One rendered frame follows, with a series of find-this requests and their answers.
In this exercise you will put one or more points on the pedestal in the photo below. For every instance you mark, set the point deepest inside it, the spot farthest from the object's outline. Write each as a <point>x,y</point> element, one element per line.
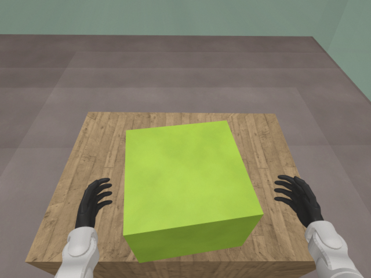
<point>276,247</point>

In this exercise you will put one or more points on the robot left forearm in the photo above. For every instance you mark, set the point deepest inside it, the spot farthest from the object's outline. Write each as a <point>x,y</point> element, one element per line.
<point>80,254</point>

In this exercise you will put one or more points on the left robot hand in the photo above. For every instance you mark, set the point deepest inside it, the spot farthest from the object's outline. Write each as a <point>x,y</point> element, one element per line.
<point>89,206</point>

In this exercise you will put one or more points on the carton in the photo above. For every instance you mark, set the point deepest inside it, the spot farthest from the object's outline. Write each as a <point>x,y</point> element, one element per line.
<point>187,191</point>

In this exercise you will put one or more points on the right robot hand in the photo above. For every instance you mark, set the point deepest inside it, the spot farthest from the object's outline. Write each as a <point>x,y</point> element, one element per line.
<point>302,201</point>

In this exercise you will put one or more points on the robot right forearm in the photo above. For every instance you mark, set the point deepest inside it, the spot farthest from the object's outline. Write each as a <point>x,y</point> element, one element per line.
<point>329,251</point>

